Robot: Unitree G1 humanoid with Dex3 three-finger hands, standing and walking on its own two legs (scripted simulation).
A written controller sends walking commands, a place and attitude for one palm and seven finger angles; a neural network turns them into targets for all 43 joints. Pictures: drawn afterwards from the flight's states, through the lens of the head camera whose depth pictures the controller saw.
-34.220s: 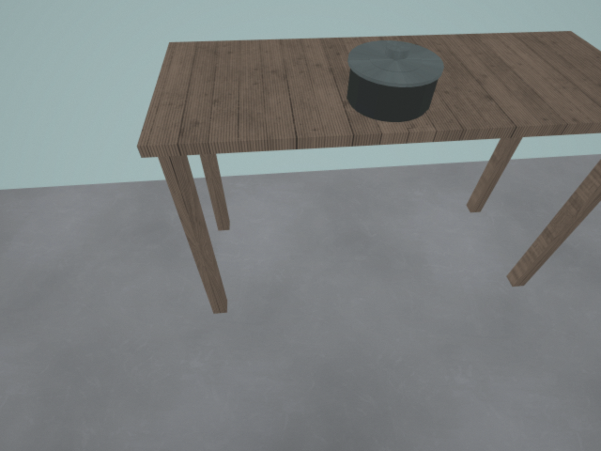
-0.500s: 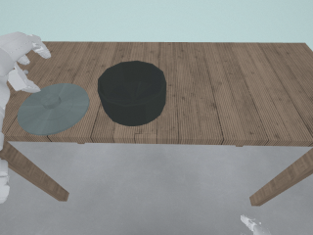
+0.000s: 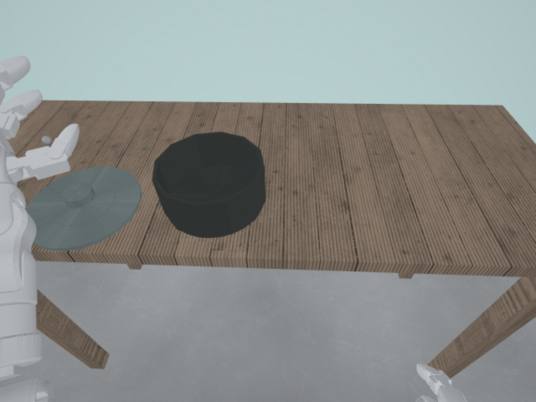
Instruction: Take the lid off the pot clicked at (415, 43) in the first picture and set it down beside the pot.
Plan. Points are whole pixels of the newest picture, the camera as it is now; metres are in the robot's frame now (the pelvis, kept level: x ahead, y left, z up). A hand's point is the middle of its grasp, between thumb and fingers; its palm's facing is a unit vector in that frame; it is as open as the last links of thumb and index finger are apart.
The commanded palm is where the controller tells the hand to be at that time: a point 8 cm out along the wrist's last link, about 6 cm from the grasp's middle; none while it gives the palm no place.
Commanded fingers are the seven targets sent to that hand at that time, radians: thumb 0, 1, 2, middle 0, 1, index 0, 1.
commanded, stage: draw the hand back to the body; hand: left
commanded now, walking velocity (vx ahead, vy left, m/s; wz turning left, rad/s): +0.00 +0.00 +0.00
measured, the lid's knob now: (78, 194) +0.44 +0.40 +0.05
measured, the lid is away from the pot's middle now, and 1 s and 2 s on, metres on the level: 0.25 0.25 0.25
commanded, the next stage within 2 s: step back with the hand held close in 1.24 s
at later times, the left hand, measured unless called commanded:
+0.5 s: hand (34, 190) +0.27 +0.27 +0.24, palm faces +0.51 -0.83 -0.22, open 7.7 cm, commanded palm +0.21 +0.30 +0.24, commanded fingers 0.00 0.90 0.90 -0.20 -0.30 -0.20 -0.30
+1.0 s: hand out of the picture +0.18 +0.27 +0.23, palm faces +0.46 -0.84 -0.29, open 7.4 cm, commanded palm +0.12 +0.30 +0.23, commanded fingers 0.00 0.90 0.90 -0.20 -0.30 -0.20 -0.30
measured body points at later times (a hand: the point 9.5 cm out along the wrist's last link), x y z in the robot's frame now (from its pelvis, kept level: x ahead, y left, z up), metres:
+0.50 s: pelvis -0.01 -0.01 +0.00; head -0.02 -0.03 +0.45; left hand +0.23 +0.31 +0.25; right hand +0.19 -0.23 -0.09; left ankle +0.00 +0.12 -0.74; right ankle -0.05 -0.10 -0.74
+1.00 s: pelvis -0.02 +0.02 +0.00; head -0.05 +0.01 +0.45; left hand +0.15 +0.31 +0.24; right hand +0.18 -0.20 -0.07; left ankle +0.00 +0.12 -0.74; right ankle -0.05 -0.10 -0.74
